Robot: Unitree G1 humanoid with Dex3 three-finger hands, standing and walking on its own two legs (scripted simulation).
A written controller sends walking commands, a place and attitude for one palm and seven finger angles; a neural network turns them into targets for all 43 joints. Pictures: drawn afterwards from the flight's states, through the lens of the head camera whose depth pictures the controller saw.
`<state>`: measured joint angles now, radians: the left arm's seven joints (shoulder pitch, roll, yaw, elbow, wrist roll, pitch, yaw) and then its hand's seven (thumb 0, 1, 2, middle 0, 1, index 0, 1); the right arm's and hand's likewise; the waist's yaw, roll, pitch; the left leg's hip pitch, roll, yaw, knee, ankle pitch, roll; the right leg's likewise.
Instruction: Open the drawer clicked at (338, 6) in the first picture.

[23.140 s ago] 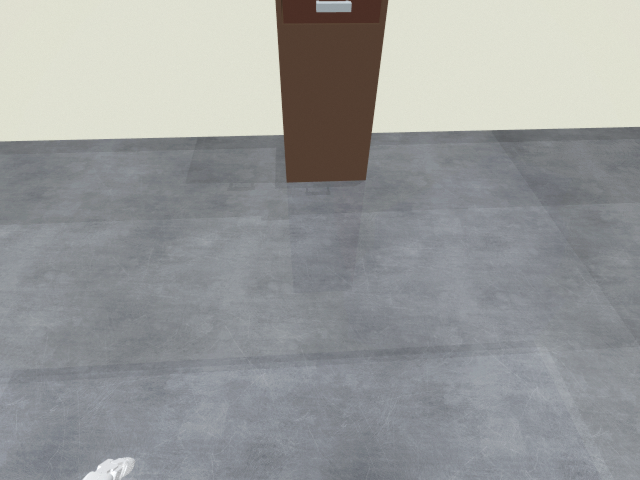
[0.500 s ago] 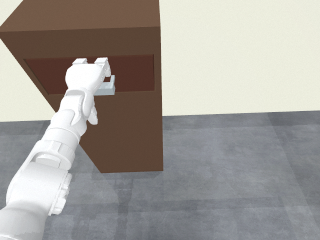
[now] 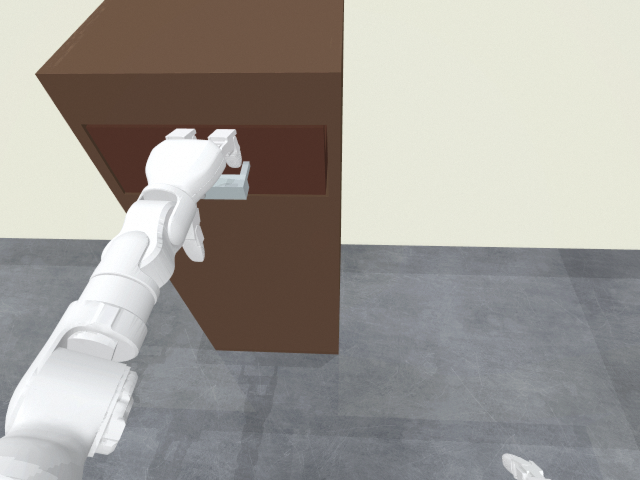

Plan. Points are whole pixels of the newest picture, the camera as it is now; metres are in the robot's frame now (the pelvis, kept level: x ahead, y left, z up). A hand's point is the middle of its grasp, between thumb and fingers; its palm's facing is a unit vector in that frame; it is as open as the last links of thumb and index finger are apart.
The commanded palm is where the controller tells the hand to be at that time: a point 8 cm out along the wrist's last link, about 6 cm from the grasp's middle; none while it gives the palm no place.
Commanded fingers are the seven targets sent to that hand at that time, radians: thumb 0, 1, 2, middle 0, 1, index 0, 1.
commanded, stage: re-aim the fingers above the handle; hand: left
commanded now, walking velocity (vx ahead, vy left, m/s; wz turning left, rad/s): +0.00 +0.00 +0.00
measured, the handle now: (210, 176) +0.54 +0.19 +0.05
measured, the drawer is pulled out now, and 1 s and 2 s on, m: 0.00 0.00 0.00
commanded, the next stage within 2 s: lower the fingers behind the handle in 1.92 s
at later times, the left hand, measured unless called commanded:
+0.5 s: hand (196, 175) +0.48 +0.18 +0.12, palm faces +0.08 -0.05 -1.00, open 13.8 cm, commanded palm +0.44 +0.21 +0.17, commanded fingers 0.00 -0.50 0.30 -0.30 -1.20 -0.30 -1.20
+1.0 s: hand (185, 156) +0.50 +0.19 +0.13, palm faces +0.14 +0.02 -0.99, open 13.8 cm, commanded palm +0.45 +0.21 +0.17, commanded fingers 0.00 -0.50 0.30 -0.30 -1.20 -0.30 -1.20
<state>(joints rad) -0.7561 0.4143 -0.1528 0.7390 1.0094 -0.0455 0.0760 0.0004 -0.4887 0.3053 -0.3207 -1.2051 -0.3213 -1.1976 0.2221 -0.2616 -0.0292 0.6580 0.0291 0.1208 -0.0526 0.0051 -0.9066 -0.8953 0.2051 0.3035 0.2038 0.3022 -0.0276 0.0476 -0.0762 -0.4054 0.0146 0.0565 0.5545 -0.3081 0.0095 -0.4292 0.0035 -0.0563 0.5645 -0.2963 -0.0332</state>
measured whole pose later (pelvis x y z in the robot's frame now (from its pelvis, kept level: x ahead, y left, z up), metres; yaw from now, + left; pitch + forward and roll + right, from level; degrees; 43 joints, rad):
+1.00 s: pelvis -0.02 +0.02 +0.00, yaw -2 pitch +12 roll +0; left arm -0.96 0.45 -0.10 0.95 1.07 0.07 0.24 0.00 -0.49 0.31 -0.32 -1.20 -0.32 -1.20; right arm 0.22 -0.25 0.01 0.69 0.03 0.09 -0.05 0.00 -0.91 -0.90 0.20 0.30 0.20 0.30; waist -0.07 0.05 -0.07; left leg -0.49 0.01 0.10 0.58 -0.30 0.03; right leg -0.52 0.00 -0.01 0.58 -0.26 -0.01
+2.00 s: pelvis +0.00 +0.00 +0.00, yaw -1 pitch +11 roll +0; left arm -0.86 0.51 -0.13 0.94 1.00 0.17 0.07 0.00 -0.48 0.31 -0.31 -1.20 -0.31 -1.20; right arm 0.26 -0.27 -0.02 0.69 0.05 0.14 -0.04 0.01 -0.91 -0.90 0.21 0.30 0.20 0.30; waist -0.05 0.08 -0.09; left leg -0.44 0.02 0.07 0.54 -0.29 0.01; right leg -0.47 0.01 -0.04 0.55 -0.27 -0.03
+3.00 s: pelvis -0.01 +0.01 -0.01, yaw -2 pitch +15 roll +0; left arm -0.82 0.41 -0.12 0.95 1.08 0.03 0.25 0.00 -0.49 0.31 -0.25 -1.18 -0.27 -1.19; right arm 0.31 -0.26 -0.06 0.69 0.02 0.11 -0.02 0.01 -0.91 -0.90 0.20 0.30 0.20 0.30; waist -0.08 0.04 -0.12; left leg -0.57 0.02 0.08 0.66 -0.34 0.02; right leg -0.59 0.01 -0.03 0.64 -0.31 -0.02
